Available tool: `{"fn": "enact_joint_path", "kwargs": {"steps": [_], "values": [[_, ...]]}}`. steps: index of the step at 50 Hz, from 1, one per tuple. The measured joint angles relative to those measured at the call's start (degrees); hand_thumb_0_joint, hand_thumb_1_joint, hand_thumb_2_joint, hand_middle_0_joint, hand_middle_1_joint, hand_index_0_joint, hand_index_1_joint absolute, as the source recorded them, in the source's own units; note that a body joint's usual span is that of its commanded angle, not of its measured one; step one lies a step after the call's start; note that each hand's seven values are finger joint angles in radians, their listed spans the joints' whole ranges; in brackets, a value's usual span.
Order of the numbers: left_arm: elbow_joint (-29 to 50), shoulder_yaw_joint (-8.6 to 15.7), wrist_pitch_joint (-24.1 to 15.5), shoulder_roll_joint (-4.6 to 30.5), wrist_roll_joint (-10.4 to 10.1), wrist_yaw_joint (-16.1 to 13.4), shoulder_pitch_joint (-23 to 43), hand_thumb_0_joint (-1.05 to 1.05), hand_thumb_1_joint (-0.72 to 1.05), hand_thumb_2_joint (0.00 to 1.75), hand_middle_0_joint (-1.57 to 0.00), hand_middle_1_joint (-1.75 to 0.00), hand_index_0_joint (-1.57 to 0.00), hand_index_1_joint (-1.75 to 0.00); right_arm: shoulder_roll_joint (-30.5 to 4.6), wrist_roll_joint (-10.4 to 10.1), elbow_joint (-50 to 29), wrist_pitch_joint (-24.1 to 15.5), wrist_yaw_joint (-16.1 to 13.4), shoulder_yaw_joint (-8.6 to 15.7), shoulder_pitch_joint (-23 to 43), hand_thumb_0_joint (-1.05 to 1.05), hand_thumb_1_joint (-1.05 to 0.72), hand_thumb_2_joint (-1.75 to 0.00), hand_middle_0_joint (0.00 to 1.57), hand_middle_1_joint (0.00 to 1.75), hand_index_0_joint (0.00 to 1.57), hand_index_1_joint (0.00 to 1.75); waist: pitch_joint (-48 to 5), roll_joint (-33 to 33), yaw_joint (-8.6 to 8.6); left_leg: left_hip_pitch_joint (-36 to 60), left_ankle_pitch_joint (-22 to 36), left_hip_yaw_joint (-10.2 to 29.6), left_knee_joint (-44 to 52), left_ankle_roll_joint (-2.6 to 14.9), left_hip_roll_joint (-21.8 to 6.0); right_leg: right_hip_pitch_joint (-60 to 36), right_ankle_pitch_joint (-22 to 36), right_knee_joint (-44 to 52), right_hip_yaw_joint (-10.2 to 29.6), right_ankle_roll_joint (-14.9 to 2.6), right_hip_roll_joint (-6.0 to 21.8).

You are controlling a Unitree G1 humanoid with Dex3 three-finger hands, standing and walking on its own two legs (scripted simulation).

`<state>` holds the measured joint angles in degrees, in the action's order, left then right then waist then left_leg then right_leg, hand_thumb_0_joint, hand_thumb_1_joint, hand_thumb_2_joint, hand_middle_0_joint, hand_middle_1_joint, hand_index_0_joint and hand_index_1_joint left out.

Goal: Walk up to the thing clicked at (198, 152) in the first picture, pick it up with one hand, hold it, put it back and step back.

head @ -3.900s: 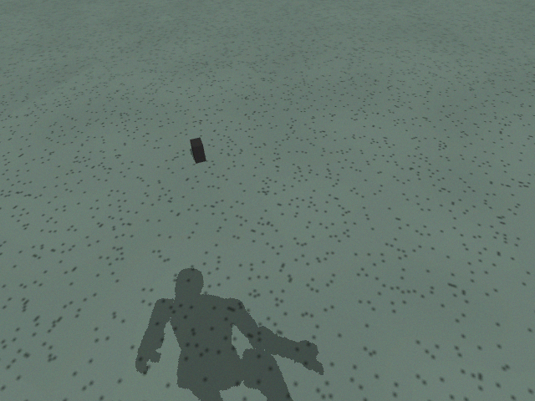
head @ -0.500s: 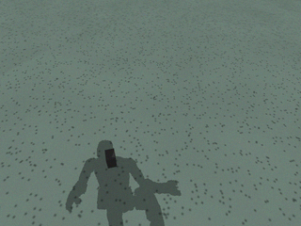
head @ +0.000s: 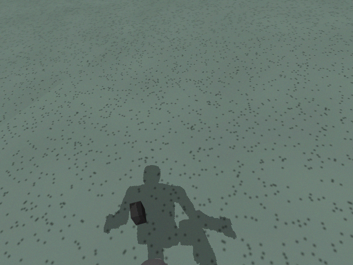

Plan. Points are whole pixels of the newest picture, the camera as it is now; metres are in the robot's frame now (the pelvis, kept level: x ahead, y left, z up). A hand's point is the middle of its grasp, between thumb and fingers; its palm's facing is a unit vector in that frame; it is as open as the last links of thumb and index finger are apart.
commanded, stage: walk up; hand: left
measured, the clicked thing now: (138, 213) +0.50 +0.31 -0.70
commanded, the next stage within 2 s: stand in 1.92 s
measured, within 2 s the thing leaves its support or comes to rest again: neither
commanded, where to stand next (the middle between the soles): +0.15 +0.03 m, yaw +1 degrees
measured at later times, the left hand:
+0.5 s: hand out of the picture +0.14 +0.29 -0.16, palm faces -0.05 -0.92 -0.39, open 7.4 cm
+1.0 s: hand (100, 228) +0.25 +0.26 -0.14, palm faces -0.03 -0.94 -0.33, open 7.4 cm
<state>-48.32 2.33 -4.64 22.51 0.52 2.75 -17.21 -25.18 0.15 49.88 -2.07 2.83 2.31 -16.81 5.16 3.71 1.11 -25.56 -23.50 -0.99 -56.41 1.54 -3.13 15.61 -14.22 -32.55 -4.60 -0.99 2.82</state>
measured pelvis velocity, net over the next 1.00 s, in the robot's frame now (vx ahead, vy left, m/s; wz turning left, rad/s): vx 0.13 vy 0.01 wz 0.00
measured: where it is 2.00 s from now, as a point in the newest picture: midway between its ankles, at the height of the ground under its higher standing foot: outside the picture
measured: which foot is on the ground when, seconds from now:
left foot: up 0.00-0.16, down 0.18-1.00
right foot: down 0.00-0.20, up 0.22-0.44, down 0.46-1.00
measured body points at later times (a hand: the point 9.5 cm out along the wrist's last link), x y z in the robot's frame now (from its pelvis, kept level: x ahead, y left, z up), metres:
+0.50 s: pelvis +0.09 +0.01 -0.02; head +0.11 +0.02 +0.43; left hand +0.14 +0.34 -0.13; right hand +0.17 -0.31 -0.13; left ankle +0.15 +0.14 -0.73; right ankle +0.13 -0.11 -0.73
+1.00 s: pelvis +0.13 +0.01 +0.01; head +0.14 +0.02 +0.46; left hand +0.25 +0.31 -0.11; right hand +0.20 -0.29 -0.12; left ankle +0.15 +0.14 -0.73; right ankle +0.13 -0.11 -0.73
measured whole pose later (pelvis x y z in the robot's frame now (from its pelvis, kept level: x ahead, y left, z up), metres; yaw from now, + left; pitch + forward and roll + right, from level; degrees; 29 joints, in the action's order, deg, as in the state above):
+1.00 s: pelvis +0.13 +0.01 +0.01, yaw +0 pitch -2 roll +0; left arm -63.8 0.0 -0.7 20.2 -0.1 0.7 -1.4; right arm -20.8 -0.1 66.0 -1.1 0.7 -0.8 -5.3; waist 3.4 -0.4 -0.7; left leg -9.9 -10.6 -2.2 -22.9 -0.7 -1.8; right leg 8.4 -12.2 -23.0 -3.0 0.6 1.7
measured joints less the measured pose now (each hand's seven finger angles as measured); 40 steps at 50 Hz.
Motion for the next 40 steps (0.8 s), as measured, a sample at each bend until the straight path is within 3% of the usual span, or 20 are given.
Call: {"fn": "enact_joint_path", "kwargs": {"steps": [5,9,11,14,17,21,24,26,28,31,40], "values": [[0.28,-0.33,0.35,1.08,0.41,-0.44,-1.8,0.01,0.9,0.9,-0.2,-0.3,-0.21,-0.3,0.95,0.58,-0.37,0.3,0.71,0.25,1.66,0.01,-0.91,-0.89,0.2,0.3,0.2,0.3,0.21,-1.3,0.98,-1.58,5.56,-0.65,11.38,-0.82,-1.19,-2.6,-1.92,0.85,-0.29,0.54,0.02],[-0.4,-1.14,1.65,1.82,0.19,-1.18,-2.04,0.01,0.9,0.9,-0.2,-0.3,-0.21,-0.3,1.08,0.54,0.01,-0.28,-0.02,0.41,2.6,0.01,-0.91,-0.89,0.2,0.3,0.2,0.3,-0.06,-2.55,1.0,2.58,13.65,-1.6,21.31,-0.33,-0.11,-2.17,-6.71,-4.64,-0.26,1.98,0.94],[-1.2,-1.22,2.66,2.03,-0.07,-1.56,-0.97,0.01,0.9,0.9,-0.2,-0.3,-0.21,-0.3,1.81,0.8,0.26,-0.8,-0.58,0.64,3.33,0.01,-0.91,-0.89,0.2,0.3,0.2,0.3,0.35,-4.59,0.7,2.59,12.55,-2.39,19.4,-0.41,1.4,0.02,-10.42,-11.33,1.54,0.82,2.02],[-2.41,-1.39,3.67,1.79,-0.05,-2.09,0.54,0.01,0.9,0.9,-0.2,-0.3,-0.2,-0.3,2.74,0.23,-0.24,-0.83,-0.59,0.03,3.95,0.01,-0.91,-0.89,0.2,0.3,0.2,0.3,0.8,-5.59,0.09,3.31,10.55,-2.71,18.4,0.16,1.3,4.77,-15.76,-22.65,3.83,-0.53,-0.4],[-3.23,-1.24,3.52,1.73,-0.06,-2.01,1.22,0.01,0.91,0.9,-0.2,-0.3,-0.2,-0.3,3.2,0.3,-0.55,-0.74,-1.0,-0.64,4.01,0.01,-0.91,-0.89,0.2,0.3,0.21,0.3,0.71,-6.29,-0.47,4.94,10.69,-3.21,20.24,0.15,1.08,7.47,-14.31,-23.16,3.35,-0.83,-0.46],[-4.36,-0.81,3.24,1.16,0.16,-1.86,1.71,0.01,0.91,0.9,-0.2,-0.3,-0.2,-0.3,2.43,0.62,-0.19,-0.14,-1.38,-1.09,4.27,0.01,-0.91,-0.89,0.2,0.3,0.21,0.3,0.48,-5.61,-1.3,5.38,9.78,-3.37,19.82,-0.32,0.69,6.7,-10.32,-13.94,2.83,-0.35,0.0],[-5.84,-0.37,3.13,0.78,0.59,-2.18,2.27,0.01,0.91,0.9,-0.2,-0.3,-0.2,-0.3,1.76,0.25,0.84,0.95,-1.57,-1.35,4.82,0.01,-0.9,-0.89,0.2,0.3,0.21,0.3,0.27,-4.29,-1.29,4.45,7.47,-3.05,16.33,-1.21,-0.21,3.87,-3.02,-6.75,2.55,0.06,-0.85],[-6.98,-0.42,3.2,0.21,1.03,-2.33,2.85,0.01,0.91,0.9,-0.2,-0.3,-0.2,-0.3,1.97,-0.17,2.32,1.81,-1.89,-1.43,5.37,0.01,-0.91,-0.89,0.2,0.3,0.2,0.3,-0.03,-3.0,-1.24,4.35,5.1,-2.06,15.0,-1.33,-0.67,3.48,-2.91,-7.0,1.95,0.6,-1.5],[-7.82,-0.87,3.43,-0.06,1.0,-2.15,3.51,0.01,0.91,0.9,-0.2,-0.3,-0.2,-0.3,2.52,-0.39,3.84,2.29,-1.96,-1.67,5.81,0.01,-0.91,-0.89,0.2,0.3,0.2,0.3,-0.49,-3.21,-0.88,4.84,1.33,-1.61,15.15,-0.74,0.57,3.42,-3.59,-7.12,2.37,0.49,-1.01],[-9.03,-1.66,3.67,-0.88,0.67,-2.09,5.24,0.01,0.9,0.9,-0.2,-0.3,-0.2,-0.3,2.77,-0.58,6.07,1.86,-1.79,-1.97,6.38,0.01,-0.91,-0.89,0.2,0.3,0.2,0.3,-0.41,-2.56,-0.98,6.87,8.61,-1.47,19.56,-1.34,1.02,2.4,-3.44,-5.86,2.39,0.89,-0.77],[-12.1,-2.47,3.48,-2.14,-0.31,-1.93,11.2,0.01,0.9,0.9,-0.2,-0.3,-0.2,-0.3,4.35,-0.33,12.54,1.18,-1.39,-3.43,8.15,0.01,-0.91,-0.89,0.2,0.3,0.2,0.3,-1.02,-3.02,-1.55,11.58,10.81,-1.25,27.52,-2.26,1.28,-2.59,-0.64,2.48,1.87,1.22,-0.81]]}}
